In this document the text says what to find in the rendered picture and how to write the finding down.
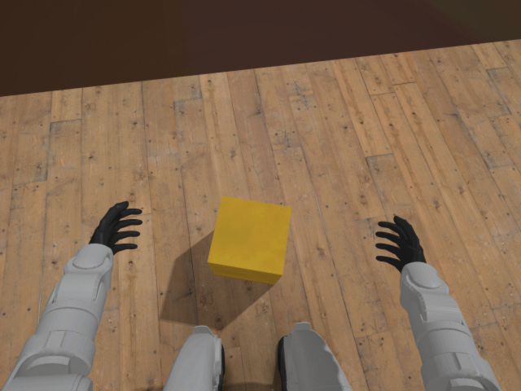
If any right robot hand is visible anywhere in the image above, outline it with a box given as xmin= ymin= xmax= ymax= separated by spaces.
xmin=375 ymin=216 xmax=427 ymax=273

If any right robot shin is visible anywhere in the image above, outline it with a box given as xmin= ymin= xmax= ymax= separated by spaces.
xmin=286 ymin=322 xmax=311 ymax=391

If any carton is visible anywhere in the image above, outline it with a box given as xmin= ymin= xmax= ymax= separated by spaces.
xmin=208 ymin=196 xmax=291 ymax=285

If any robot right forearm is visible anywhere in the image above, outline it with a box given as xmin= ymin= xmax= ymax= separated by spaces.
xmin=400 ymin=261 xmax=502 ymax=391

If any robot left forearm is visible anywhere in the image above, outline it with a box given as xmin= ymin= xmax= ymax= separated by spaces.
xmin=1 ymin=244 xmax=113 ymax=391

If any right robot thigh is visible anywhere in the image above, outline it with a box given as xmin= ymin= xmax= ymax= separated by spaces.
xmin=283 ymin=330 xmax=352 ymax=391

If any left robot hand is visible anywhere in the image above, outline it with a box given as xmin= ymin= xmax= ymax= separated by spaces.
xmin=88 ymin=201 xmax=142 ymax=256

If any left robot upper arm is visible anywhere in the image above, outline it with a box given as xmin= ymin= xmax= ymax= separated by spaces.
xmin=5 ymin=373 xmax=93 ymax=391

